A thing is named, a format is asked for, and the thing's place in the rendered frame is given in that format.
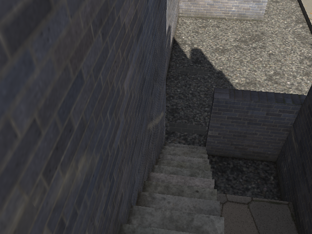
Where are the stairs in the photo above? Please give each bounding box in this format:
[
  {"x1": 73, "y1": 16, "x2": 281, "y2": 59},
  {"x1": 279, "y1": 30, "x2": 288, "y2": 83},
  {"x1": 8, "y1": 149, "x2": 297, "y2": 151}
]
[{"x1": 119, "y1": 142, "x2": 224, "y2": 234}]

